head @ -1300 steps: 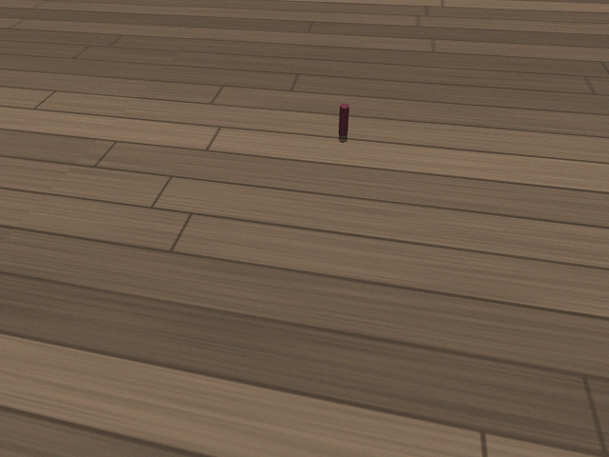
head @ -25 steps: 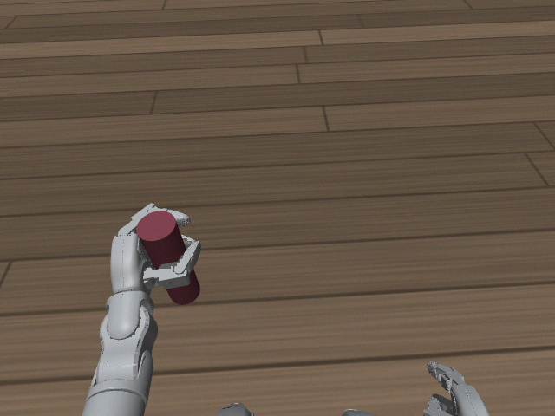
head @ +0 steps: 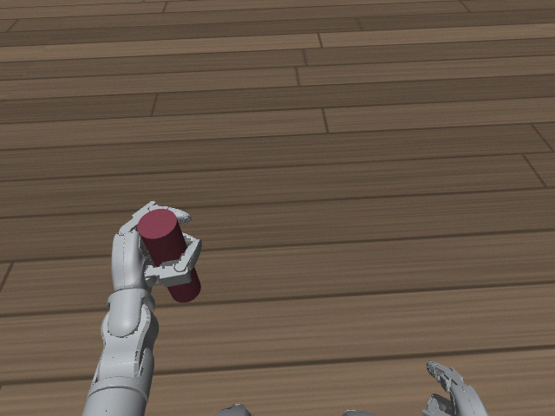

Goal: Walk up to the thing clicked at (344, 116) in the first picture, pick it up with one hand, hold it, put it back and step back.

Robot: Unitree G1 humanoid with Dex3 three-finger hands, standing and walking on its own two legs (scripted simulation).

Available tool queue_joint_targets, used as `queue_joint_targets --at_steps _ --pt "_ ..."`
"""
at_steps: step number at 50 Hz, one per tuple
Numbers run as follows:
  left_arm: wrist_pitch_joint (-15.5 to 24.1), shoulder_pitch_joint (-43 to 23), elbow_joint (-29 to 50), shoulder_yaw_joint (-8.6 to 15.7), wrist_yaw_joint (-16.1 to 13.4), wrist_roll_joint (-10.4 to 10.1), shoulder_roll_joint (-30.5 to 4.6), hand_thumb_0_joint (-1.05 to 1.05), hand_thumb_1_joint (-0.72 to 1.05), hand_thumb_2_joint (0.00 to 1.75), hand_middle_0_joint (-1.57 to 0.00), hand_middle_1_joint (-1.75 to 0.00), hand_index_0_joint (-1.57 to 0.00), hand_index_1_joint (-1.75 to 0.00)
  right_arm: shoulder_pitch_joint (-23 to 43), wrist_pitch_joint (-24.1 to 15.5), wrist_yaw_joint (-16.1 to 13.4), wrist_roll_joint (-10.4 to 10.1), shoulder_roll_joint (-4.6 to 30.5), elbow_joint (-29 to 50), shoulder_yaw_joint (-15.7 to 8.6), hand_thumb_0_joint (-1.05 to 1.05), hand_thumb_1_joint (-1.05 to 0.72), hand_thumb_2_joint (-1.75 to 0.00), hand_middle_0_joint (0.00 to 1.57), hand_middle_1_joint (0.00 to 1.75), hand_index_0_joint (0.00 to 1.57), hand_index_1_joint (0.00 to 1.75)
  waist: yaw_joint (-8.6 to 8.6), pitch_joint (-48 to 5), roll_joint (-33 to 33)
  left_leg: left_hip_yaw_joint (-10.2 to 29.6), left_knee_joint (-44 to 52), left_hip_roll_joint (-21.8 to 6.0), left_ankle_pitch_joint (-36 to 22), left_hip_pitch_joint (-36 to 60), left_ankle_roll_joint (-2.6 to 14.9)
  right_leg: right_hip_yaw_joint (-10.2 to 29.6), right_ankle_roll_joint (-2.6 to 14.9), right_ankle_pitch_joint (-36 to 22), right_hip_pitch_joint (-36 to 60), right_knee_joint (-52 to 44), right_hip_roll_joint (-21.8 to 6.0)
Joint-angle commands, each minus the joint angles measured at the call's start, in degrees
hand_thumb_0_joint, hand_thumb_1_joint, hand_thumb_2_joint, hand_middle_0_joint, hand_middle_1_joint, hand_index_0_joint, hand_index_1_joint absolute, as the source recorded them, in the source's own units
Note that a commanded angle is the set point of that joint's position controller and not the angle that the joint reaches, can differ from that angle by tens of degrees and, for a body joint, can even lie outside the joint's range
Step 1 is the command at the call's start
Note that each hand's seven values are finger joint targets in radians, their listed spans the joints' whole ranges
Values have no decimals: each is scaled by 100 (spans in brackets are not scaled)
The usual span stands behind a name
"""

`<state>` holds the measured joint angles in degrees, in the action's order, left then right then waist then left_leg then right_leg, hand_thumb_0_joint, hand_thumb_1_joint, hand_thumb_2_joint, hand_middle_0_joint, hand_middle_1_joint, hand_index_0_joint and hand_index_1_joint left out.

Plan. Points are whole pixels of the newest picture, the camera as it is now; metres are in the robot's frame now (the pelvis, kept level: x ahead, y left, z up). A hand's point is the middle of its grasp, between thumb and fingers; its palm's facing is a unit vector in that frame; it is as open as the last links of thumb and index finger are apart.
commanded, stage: hold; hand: left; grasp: from the side
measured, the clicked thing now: (173, 260) +0.33 +0.18 +0.02
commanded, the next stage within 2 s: crouch in 1.54 s
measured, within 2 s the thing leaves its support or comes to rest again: neither
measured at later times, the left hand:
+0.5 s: hand (180, 248) +0.34 +0.16 +0.05, palm faces +0.14 -0.99 -0.03, open 6.9 cm
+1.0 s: hand (175, 254) +0.33 +0.17 +0.05, palm faces +0.16 -0.99 -0.02, open 6.9 cm
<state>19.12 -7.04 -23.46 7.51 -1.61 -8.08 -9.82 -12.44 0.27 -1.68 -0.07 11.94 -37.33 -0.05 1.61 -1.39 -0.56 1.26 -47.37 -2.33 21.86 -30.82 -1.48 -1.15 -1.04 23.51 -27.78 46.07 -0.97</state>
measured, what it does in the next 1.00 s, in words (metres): stands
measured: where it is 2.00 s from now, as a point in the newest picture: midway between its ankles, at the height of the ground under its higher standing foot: outside the picture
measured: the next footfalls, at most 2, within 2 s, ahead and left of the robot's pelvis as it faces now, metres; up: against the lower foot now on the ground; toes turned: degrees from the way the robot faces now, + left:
none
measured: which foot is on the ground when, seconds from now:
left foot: down 0.00-1.00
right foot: down 0.00-1.00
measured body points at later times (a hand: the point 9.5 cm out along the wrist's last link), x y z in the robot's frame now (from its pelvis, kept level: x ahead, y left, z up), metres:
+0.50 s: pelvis +0.00 +0.00 +0.00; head +0.04 +0.00 +0.45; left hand +0.32 +0.22 +0.06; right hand +0.13 -0.24 -0.11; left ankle +0.02 +0.13 -0.70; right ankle +0.00 -0.13 -0.70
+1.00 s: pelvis +0.00 +0.00 +0.00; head +0.03 +0.00 +0.45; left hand +0.31 +0.22 +0.05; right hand +0.14 -0.24 -0.11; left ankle +0.02 +0.13 -0.70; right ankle +0.00 -0.13 -0.70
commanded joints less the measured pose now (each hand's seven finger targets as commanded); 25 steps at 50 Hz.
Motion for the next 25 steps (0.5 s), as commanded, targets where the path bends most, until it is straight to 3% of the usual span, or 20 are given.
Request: queue_joint_targets --at_steps 1,3,4,5,6,7,10,13,15,16,17,18,19,20,22,23,25 --pt "541 -1743 1791 225 8 -60 -729 0 50 124 -127 -136 -128 -136 233 -265 -10 -26 788 773 -278 0 -90 -90 20 30 20 30 -57 -1705 -236 -128 673 164 -1200 1013 100 -100 113 -1529 464 -614 158" --pt "492 -1431 1364 128 34 -23 -582 0 48 122 -127 -135 -128 -135 244 -265 7 -17 790 775 -280 0 -90 -90 20 30 20 30 -27 -1513 -82 -105 694 146 -1116 891 100 -127 115 -1423 419 -634 186" --pt "539 -1579 1645 241 26 -32 -755 0 48 122 -127 -135 -128 -135 235 -272 9 -28 777 743 -280 0 -90 -90 20 30 20 30 -67 -1587 -173 -124 687 167 -1071 887 101 -108 117 -1398 444 -642 166" --pt "532 -1537 1488 249 22 -30 -716 0 49 122 -127 -135 -128 -135 227 -273 5 -20 766 719 -275 0 -90 -90 20 30 20 30 -49 -1539 -114 -128 671 164 -1071 863 105 -102 108 -1408 414 -654 164" --pt "532 -1396 1342 66 54 -48 -487 0 48 122 -127 -135 -128 -135 255 -288 18 -22 754 748 -264 0 -90 -90 20 30 20 30 13 -1394 44 -101 690 149 -1002 808 114 -135 106 -1338 338 -648 186" --pt "568 -1620 1556 221 41 -72 -654 0 50 122 -127 -135 -128 -135 269 -308 25 -23 775 745 -283 0 -90 -90 20 30 20 30 -30 -1504 -68 -111 680 146 -988 825 107 -114 114 -1337 340 -624 176" --pt "627 -1821 1889 278 18 -84 -795 0 50 122 -126 -134 -127 -134 204 -305 7 -16 774 729 -267 0 -91 -90 20 30 20 30 -43 -1757 -95 -105 640 160 -1175 945 120 -98 93 -1527 524 -614 160" --pt "617 -1779 1832 220 12 -57 -747 0 49 121 -125 -133 -125 -133 172 -303 -15 -10 753 679 -258 0 -91 -90 20 30 20 30 -27 -1775 -151 -137 577 163 -1410 1027 120 -67 84 -1770 519 -608 151" --pt "534 -1425 1258 91 20 -30 -519 0 48 120 -123 -132 -124 -132 158 -301 -9 -2 754 638 -261 0 -90 -90 20 30 20 30 22 -1578 40 -130 576 150 -1366 908 135 -87 76 -1735 410 -614 162" --pt "540 -1668 1418 69 16 -44 -525 0 49 121 -123 -132 -124 -132 139 -302 1 6 752 613 -258 0 -90 -90 20 30 20 30 55 -1547 32 -126 562 148 -1344 864 139 -87 74 -1741 380 -609 157" --pt "573 -1841 1534 241 -1 -37 -718 0 50 121 -124 -133 -125 -133 175 -308 0 2 773 608 -281 0 -90 -90 20 30 20 30 4 -1476 -134 -131 598 160 -1202 825 121 -88 92 -1590 330 -628 148" --pt "521 -1519 1116 124 16 -13 -562 0 51 122 -125 -133 -125 -133 165 -301 11 4 782 625 -280 0 -90 -90 20 30 20 30 27 -1495 -31 -118 603 144 -1246 870 127 -98 93 -1602 327 -620 161" --pt "573 -1899 1648 246 22 -32 -793 0 52 123 -125 -134 -126 -134 166 -287 2 -5 778 640 -285 0 -90 -90 20 30 20 30 -32 -1614 -133 -128 607 156 -1264 889 122 -85 93 -1634 404 -631 143" --pt "547 -1632 1240 225 36 2 -721 0 53 123 -125 -133 -126 -133 157 -265 0 10 796 647 -284 0 -90 -90 20 30 20 30 9 -1674 -61 -130 596 153 -1319 944 130 -83 83 -1686 454 -627 150" --pt "565 -1738 1415 238 36 -24 -726 0 53 124 -126 -135 -127 -135 143 -277 8 -1 785 636 -284 0 -89 -90 20 30 20 30 -22 -1624 -156 -127 612 152 -1307 928 109 -92 104 -1647 389 -607 158" --pt "521 -1514 1020 136 58 -41 -503 0 50 124 -127 -136 -128 -136 206 -265 18 5 760 677 -263 0 -90 -90 20 30 20 30 2 -1487 60 -113 602 143 -1228 819 127 -111 85 -1583 381 -632 166" --pt "585 -1609 1242 433 31 -96 -756 0 52 125 -127 -136 -128 -136 186 -283 36 2 793 668 -293 0 -90 -90 20 30 20 30 -99 -1676 7 -126 564 160 -1354 766 136 -85 81 -1725 568 -589 146"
